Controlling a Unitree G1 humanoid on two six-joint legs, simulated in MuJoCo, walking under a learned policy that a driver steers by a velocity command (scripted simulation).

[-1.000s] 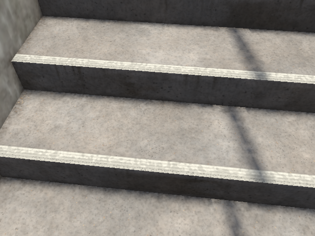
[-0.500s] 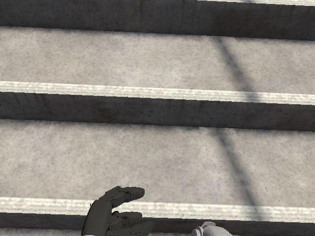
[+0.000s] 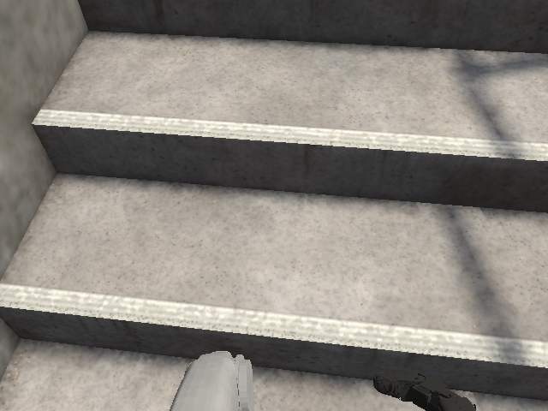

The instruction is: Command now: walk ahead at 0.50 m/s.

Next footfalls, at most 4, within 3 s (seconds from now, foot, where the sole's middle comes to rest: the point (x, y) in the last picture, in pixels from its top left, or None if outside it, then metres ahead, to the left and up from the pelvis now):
0.08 left None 0.28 0.10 -0.61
0.64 right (348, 276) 0.64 -0.06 -0.46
1.22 left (275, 96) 1.01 0.12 -0.30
1.80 right None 1.37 -0.05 -0.14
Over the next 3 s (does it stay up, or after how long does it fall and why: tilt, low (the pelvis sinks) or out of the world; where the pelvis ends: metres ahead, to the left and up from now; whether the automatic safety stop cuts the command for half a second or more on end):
stays up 1.88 0.07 0.63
